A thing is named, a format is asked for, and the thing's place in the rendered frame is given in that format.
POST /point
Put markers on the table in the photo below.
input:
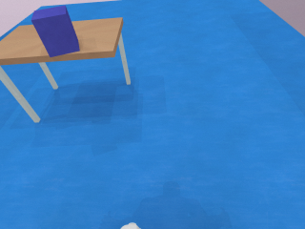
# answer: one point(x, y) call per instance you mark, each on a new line
point(97, 38)

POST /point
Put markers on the carton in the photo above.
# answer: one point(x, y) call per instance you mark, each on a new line
point(56, 30)

